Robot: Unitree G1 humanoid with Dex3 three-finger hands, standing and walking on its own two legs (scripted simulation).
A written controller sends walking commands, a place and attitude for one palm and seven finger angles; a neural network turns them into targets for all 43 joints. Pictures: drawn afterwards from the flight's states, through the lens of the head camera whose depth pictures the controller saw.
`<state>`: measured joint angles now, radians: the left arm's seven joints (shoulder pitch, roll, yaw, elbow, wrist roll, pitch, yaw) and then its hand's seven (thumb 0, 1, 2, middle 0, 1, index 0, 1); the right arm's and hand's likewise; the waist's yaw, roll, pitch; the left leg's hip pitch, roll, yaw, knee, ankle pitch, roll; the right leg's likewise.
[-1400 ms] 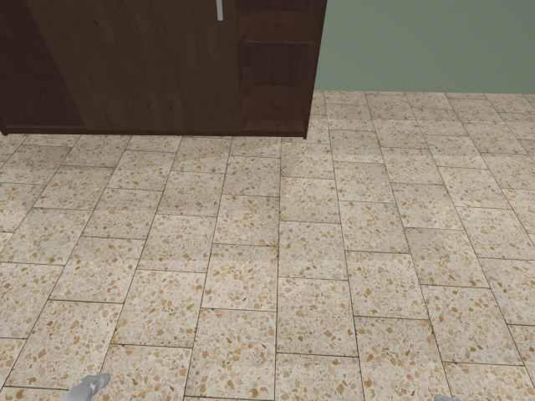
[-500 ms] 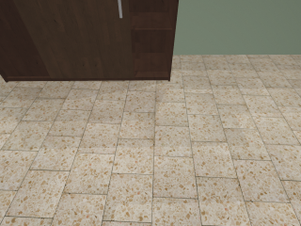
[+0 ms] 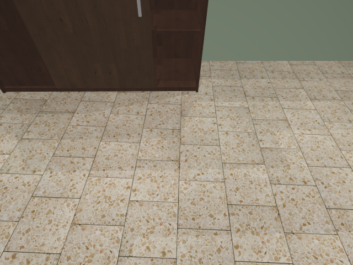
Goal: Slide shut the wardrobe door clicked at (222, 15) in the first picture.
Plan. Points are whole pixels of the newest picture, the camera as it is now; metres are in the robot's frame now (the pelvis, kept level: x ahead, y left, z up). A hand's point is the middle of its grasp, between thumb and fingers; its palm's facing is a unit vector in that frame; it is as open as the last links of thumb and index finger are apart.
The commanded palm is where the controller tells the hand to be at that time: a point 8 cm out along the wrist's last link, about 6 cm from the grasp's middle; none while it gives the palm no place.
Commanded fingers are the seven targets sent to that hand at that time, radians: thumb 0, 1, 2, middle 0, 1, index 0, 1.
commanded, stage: look at it before walking up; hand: left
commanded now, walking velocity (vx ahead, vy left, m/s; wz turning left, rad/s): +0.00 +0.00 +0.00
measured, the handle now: out of the picture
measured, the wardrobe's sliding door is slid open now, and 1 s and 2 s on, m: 0.38 0.38 0.38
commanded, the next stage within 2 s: walk to a spot facing it in 1.04 s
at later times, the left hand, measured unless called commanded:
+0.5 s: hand out of the picture +0.08 +0.25 -0.16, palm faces -0.03 -0.94 -0.33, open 7.4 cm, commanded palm none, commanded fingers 0.00 0.90 0.90 -0.20 -0.30 -0.20 -0.30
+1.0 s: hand out of the picture +0.08 +0.25 -0.15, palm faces -0.03 -0.94 -0.33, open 7.4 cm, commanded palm none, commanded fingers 0.00 0.90 0.90 -0.20 -0.30 -0.20 -0.30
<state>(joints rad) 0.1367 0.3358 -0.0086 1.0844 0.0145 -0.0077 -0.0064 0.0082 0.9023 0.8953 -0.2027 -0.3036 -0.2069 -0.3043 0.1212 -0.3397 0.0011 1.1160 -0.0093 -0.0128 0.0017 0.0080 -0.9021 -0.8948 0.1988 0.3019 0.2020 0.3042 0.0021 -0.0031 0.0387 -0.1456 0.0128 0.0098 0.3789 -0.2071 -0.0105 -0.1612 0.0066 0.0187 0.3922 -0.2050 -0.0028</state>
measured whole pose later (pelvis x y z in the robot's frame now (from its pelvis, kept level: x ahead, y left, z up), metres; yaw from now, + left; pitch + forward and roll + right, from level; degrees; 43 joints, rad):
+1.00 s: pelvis +0.00 +0.00 +0.00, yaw +0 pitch -2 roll +0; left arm 0.13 0.34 -0.01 1.09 0.02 -0.01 0.00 0.01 0.90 0.90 -0.20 -0.30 -0.21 -0.30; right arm 0.11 -0.34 0.00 1.12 -0.01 -0.01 0.00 0.01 -0.90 -0.89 0.20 0.30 0.20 0.30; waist 0.00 0.00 0.04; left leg -0.11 0.01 0.02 0.34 -0.20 -0.01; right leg -0.12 0.00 0.03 0.35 -0.19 0.00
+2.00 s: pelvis +0.27 +0.02 -0.03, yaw +8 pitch -1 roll +0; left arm 0.06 0.15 0.04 0.98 0.03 -0.09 -0.02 0.01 0.91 0.90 -0.20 -0.30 -0.20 -0.30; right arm 0.49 -0.11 -0.03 1.20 0.00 -0.06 -0.02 0.01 -0.90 -0.89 0.20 0.30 0.20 0.30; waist -0.06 0.02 0.10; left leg -0.09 0.01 -0.01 0.96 -0.49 0.03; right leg -0.44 -0.03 -0.17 0.68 -0.21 -0.08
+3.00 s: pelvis +0.69 +0.12 -0.02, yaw +9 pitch -1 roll +1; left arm 0.11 0.17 0.06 1.00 0.03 -0.01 -0.03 0.01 0.91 0.90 -0.20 -0.30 -0.20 -0.30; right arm 0.48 -0.12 -0.04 1.16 -0.03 -0.07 -0.02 0.00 -0.91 -0.90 0.20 0.30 0.20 0.30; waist -0.06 0.01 0.07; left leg 0.12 0.03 0.24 0.34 -0.42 -0.02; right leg -0.48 -0.08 -0.12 0.64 -0.20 -0.02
